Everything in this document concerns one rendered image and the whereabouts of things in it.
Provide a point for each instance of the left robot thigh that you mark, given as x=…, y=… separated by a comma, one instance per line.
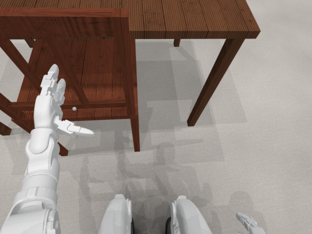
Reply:
x=117, y=215

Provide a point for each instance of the table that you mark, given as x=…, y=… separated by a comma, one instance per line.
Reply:
x=171, y=19

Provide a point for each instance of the robot right hand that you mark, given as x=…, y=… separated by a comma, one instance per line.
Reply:
x=249, y=223

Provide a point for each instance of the left robot upper arm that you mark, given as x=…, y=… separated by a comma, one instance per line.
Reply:
x=44, y=221

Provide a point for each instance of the chair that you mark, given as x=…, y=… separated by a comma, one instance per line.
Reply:
x=100, y=74

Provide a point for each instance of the robot right shin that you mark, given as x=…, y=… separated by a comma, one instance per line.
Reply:
x=176, y=230

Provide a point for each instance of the robot left hand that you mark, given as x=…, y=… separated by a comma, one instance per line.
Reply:
x=48, y=104

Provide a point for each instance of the robot left forearm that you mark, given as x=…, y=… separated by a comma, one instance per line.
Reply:
x=39, y=185

